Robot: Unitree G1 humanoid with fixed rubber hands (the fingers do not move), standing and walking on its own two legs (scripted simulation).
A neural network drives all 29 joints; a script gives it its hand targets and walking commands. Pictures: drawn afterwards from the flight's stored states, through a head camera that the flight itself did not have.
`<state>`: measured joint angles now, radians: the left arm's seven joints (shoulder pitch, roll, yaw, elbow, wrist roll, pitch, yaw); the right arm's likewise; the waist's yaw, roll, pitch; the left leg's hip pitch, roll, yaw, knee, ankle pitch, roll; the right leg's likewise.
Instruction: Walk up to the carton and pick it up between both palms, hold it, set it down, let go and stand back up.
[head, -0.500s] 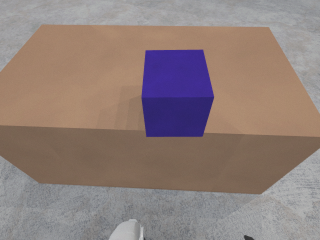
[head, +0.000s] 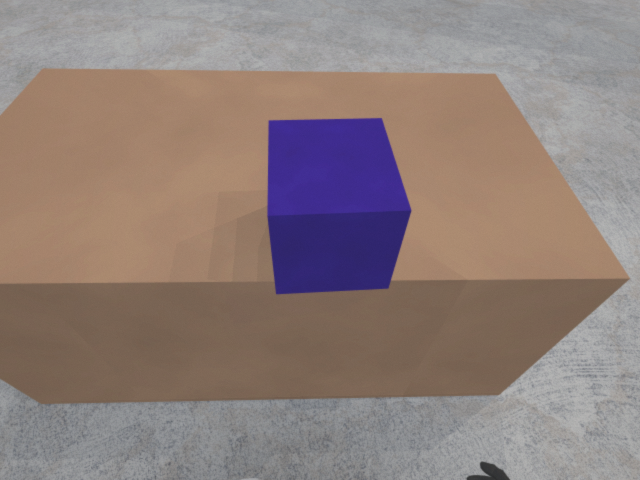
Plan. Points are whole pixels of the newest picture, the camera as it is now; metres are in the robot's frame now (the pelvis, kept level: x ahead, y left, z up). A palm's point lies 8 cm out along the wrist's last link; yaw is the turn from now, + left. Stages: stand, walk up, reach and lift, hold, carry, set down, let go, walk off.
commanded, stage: walk up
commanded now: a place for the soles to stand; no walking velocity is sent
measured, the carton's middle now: (329, 205) +0.55 -0.01 -0.02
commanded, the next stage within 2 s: none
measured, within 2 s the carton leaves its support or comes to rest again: neither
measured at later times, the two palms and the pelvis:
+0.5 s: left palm out of the picture +0.02 +0.22 -0.12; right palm out of the picture -0.04 -0.33 -0.12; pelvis +0.00 -0.06 +0.00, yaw +1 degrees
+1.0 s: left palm out of the picture +0.00 +0.12 -0.14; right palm (542, 446) +0.19 -0.32 -0.13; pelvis +0.07 -0.11 +0.00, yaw +13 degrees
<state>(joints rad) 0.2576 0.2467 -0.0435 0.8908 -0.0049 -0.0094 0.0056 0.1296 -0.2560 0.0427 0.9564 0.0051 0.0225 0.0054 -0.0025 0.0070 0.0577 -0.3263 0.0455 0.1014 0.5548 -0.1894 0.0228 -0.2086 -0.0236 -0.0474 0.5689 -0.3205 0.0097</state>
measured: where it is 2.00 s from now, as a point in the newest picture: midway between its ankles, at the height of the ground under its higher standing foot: outside the picture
